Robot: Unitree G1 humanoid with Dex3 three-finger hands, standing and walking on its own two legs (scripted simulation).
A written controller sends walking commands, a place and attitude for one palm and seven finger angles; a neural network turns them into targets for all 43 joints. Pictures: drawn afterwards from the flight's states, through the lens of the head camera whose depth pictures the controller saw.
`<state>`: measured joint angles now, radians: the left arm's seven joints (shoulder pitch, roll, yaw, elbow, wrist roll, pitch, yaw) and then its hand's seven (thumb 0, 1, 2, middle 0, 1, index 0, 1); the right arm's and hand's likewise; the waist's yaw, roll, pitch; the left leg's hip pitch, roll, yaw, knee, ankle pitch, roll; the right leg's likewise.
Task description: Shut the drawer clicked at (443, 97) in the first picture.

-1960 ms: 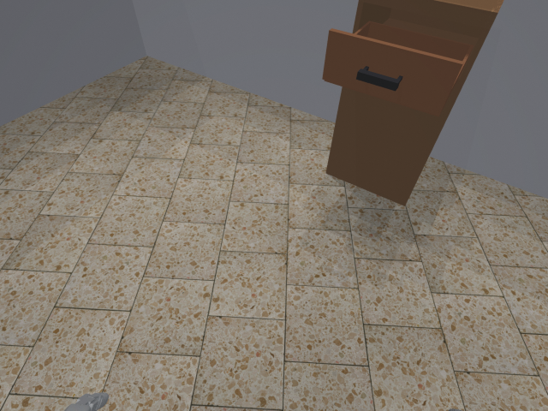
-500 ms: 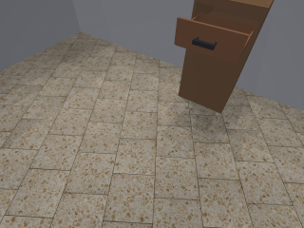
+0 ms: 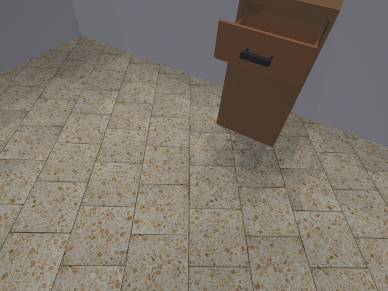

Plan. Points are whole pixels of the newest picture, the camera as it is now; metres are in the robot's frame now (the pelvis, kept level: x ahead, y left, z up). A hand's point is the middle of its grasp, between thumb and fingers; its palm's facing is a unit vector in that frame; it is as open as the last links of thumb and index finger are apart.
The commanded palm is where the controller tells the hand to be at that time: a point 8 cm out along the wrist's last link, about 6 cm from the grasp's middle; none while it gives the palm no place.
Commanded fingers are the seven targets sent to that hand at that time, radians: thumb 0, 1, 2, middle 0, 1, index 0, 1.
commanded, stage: walk to a spot facing it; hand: left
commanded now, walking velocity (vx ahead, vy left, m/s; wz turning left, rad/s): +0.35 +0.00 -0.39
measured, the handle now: (256, 56) +0.97 -0.17 +0.01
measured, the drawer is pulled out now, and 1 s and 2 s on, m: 0.30 0.30 0.30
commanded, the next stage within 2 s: turn to face it in 0.68 s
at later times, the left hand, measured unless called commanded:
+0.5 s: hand (147, 223) +0.32 +0.15 -0.17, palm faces -0.18 -0.96 -0.20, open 7.4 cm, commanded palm none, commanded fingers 0.00 0.90 0.90 -0.20 -0.30 -0.20 -0.30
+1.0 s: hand (148, 170) +0.48 +0.18 -0.16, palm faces -0.31 -0.93 -0.19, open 7.4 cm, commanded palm none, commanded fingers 0.00 0.90 0.90 -0.20 -0.30 -0.20 -0.30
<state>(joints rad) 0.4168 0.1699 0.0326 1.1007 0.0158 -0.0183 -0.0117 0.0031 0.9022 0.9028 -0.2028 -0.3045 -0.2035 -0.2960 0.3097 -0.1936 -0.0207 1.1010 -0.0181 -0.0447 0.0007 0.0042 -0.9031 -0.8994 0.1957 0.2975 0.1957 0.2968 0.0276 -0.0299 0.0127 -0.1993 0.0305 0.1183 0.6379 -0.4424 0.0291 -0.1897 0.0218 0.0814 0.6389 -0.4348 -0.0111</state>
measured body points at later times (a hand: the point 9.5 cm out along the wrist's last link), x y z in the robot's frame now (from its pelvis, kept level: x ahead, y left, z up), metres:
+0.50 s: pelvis +0.20 -0.02 +0.00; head +0.23 -0.01 +0.44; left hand +0.33 +0.20 -0.16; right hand +0.11 -0.23 -0.16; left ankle +0.12 +0.12 -0.62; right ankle +0.24 -0.08 -0.72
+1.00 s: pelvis +0.39 +0.01 +0.02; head +0.42 +0.02 +0.46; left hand +0.50 +0.23 -0.14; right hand +0.38 -0.24 -0.12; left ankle +0.45 +0.10 -0.72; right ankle +0.31 -0.10 -0.63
